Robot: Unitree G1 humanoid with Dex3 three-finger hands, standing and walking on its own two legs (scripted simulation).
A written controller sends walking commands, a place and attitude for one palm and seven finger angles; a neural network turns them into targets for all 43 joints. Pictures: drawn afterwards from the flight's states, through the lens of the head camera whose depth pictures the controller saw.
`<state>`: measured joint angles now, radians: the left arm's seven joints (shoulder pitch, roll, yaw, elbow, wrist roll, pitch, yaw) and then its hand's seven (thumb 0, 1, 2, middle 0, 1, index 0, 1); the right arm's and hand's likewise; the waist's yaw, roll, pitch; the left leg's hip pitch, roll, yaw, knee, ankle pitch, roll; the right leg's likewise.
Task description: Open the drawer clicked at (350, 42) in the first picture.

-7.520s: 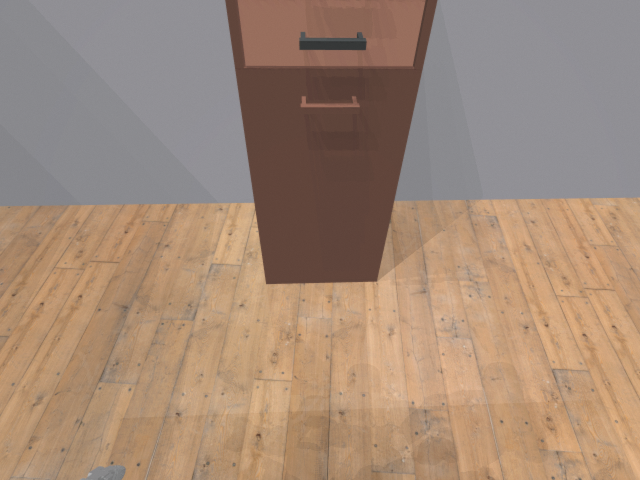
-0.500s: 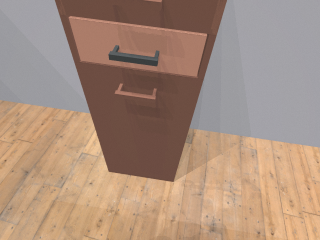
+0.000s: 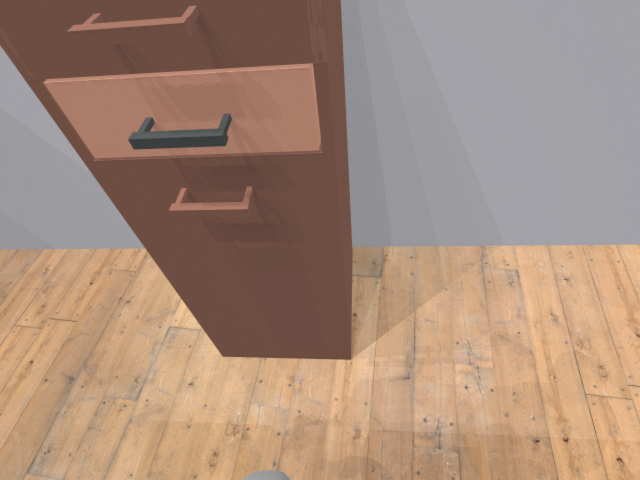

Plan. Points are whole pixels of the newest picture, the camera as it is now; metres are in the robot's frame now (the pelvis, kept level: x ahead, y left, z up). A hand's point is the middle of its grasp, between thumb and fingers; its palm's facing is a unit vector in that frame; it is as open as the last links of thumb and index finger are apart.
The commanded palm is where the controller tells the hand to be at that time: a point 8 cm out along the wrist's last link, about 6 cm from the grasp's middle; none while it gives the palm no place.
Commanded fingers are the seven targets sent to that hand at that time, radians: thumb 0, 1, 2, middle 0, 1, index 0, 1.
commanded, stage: come to a stop and stand still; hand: left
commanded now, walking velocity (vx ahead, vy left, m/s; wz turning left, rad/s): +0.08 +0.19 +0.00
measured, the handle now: (182, 130) +0.55 +0.22 +0.15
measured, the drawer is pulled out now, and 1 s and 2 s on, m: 0.00 0.00 0.00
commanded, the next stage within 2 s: look again from close up in 0.62 s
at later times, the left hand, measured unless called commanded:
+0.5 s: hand out of the picture -0.07 +0.21 -0.17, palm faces +0.12 -0.97 -0.22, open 7.4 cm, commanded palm none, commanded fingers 0.00 0.90 0.90 -0.20 -0.30 -0.20 -0.30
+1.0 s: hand out of the picture -0.03 +0.21 -0.17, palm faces +0.03 -0.97 -0.23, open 7.3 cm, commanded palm none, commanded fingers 0.00 0.90 0.90 -0.20 -0.30 -0.20 -0.30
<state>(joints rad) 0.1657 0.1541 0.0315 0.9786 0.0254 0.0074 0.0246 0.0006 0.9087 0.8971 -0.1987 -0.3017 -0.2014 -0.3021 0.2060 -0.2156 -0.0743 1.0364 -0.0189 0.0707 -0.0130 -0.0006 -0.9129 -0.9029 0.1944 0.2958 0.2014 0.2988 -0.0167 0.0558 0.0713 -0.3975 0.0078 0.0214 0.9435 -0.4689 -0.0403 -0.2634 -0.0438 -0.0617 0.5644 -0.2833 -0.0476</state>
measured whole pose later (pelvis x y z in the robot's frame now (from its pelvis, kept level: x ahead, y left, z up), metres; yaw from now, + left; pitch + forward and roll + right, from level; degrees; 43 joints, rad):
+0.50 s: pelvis -0.04 +0.02 +0.00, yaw +1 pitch -1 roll +1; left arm 0.31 0.20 0.05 1.11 0.03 0.04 0.01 0.00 0.91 0.90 -0.20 -0.30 -0.20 -0.30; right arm 0.25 -0.16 -0.01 1.06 -0.02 0.02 -0.01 0.00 -0.91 -0.90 0.19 0.30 0.20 0.30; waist 0.04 -0.03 -0.01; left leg -0.15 0.01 0.01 0.42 -0.26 -0.02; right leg -0.32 -0.05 -0.06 0.55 -0.26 0.00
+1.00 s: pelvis -0.04 +0.03 +0.00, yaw +0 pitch -2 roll +1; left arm 0.28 0.15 0.00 1.11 0.02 -0.02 0.03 0.01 0.92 0.90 -0.20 -0.30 -0.20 -0.30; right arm 0.36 -0.13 0.02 1.06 -0.02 -0.02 -0.02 0.00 -0.91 -0.90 0.19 0.30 0.20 0.30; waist -0.01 0.04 0.00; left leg -0.15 0.01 0.02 0.50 -0.31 -0.01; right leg -0.26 -0.03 -0.03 0.54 -0.25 0.00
